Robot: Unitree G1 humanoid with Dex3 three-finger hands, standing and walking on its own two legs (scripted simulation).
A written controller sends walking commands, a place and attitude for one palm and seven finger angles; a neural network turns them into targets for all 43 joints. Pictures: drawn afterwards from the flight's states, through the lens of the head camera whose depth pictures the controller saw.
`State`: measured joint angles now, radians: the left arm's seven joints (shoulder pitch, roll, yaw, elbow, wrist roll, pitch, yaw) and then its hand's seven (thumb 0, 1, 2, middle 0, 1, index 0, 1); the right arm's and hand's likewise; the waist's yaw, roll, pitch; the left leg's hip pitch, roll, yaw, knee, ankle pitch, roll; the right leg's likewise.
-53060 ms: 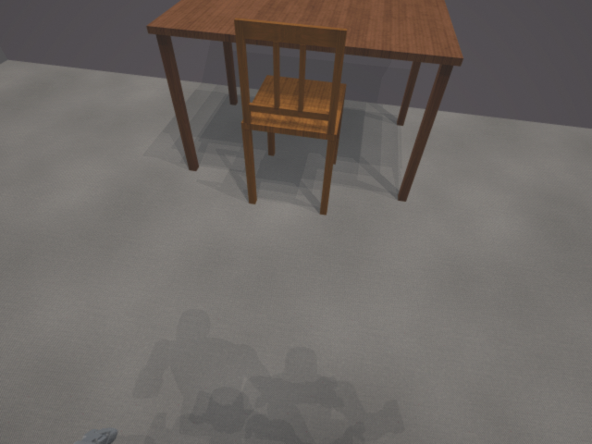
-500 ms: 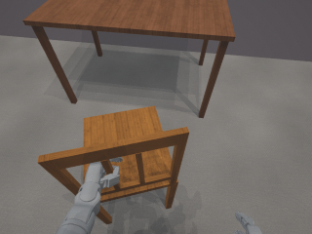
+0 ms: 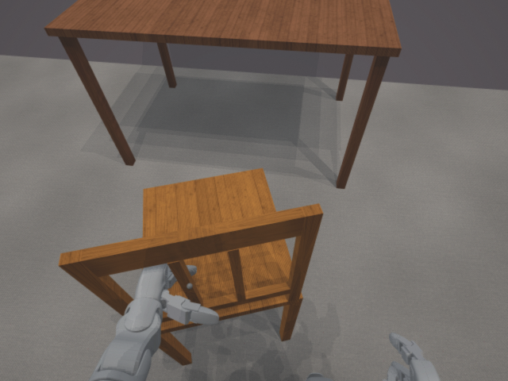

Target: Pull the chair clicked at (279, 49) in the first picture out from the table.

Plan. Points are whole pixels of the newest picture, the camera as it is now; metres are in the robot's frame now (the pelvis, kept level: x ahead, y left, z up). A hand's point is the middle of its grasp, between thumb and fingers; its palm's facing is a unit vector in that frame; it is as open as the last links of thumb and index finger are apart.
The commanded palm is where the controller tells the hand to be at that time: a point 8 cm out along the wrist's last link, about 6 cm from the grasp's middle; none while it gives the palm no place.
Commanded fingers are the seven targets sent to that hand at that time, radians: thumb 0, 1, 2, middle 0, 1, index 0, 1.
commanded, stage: open the thumb and straighten the fingers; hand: left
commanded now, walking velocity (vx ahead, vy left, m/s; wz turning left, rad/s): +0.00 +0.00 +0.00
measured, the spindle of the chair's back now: (188, 285) +0.30 +0.13 -0.08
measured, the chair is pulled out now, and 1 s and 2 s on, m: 0.63 0.63 0.63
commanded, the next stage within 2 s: draw the fingers out of the gap in 0.24 s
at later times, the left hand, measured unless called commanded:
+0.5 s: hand (184, 303) +0.26 +0.13 -0.05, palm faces -0.01 -0.99 -0.15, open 17.5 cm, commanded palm +0.23 +0.18 -0.02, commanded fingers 0.00 -0.55 0.20 0.00 0.00 0.00 0.00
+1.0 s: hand (173, 361) +0.17 +0.13 -0.04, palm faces +0.00 -0.99 -0.15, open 17.5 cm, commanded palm +0.15 +0.18 -0.02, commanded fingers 0.00 -0.55 0.20 0.00 0.00 0.00 0.00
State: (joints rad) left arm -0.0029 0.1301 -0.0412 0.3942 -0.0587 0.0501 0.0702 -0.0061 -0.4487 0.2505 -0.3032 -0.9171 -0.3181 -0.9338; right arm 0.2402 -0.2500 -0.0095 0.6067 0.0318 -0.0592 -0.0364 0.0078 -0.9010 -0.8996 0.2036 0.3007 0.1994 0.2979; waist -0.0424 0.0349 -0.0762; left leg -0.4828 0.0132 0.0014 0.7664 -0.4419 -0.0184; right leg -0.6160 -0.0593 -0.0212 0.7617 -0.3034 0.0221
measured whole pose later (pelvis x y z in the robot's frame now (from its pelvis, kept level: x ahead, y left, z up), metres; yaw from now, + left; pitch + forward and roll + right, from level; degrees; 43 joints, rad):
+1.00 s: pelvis -0.01 +0.00 -0.03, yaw +2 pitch +10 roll -1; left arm 0.51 0.18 -0.12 -0.14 -0.04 0.15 0.05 -0.02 -0.54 0.20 -0.01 0.00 0.00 0.00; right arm 0.25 -0.24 0.02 0.45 0.03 -0.10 -0.08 0.01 -0.90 -0.90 0.21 0.30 0.20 0.30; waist -0.04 0.04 -0.13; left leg -0.62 0.01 -0.05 0.98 -0.53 -0.02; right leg -0.72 -0.07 -0.07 0.94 -0.39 0.02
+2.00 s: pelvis +0.01 +0.00 +0.00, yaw +2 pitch +2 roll -1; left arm 0.69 0.33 0.14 -0.48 -0.06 0.05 0.18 -0.01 -0.16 0.39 -0.06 -0.08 -0.08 -0.09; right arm 0.25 -0.22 0.01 0.50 0.05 -0.08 -0.14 0.01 -0.90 -0.90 0.20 0.30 0.20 0.30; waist 0.02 0.07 -0.09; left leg -0.35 0.02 -0.05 0.80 -0.49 -0.03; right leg -0.45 -0.06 -0.08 0.77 -0.36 0.02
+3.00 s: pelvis +0.01 +0.00 +0.03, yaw +0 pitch -4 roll -1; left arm 0.44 0.34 0.37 -0.38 -0.06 -0.09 0.15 0.01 0.88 0.90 -0.21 -0.30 -0.21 -0.30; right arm 0.17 -0.23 -0.01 0.63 0.03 -0.12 -0.07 0.01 -0.90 -0.90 0.20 0.30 0.20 0.30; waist 0.05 0.08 0.04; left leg -0.07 0.04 -0.01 0.48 -0.34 -0.02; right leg -0.19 -0.03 -0.05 0.47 -0.21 0.02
